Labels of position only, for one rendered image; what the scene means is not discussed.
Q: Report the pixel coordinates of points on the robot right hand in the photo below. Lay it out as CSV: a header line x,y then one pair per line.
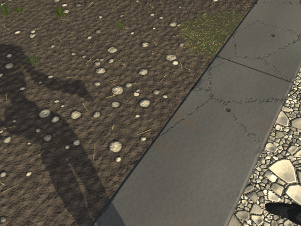
x,y
291,211

